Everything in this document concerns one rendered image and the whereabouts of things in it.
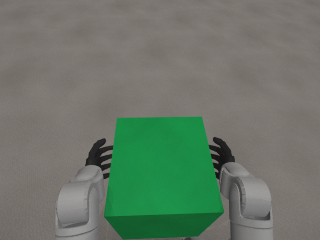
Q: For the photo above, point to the robot right forearm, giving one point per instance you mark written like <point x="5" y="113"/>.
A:
<point x="250" y="203"/>

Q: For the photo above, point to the robot right hand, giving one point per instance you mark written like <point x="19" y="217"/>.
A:
<point x="225" y="155"/>

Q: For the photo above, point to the carton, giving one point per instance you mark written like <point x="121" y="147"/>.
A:
<point x="162" y="182"/>

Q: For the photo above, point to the robot left forearm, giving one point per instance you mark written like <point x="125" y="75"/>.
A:
<point x="77" y="205"/>

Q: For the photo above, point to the robot left hand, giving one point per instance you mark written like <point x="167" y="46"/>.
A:
<point x="95" y="159"/>

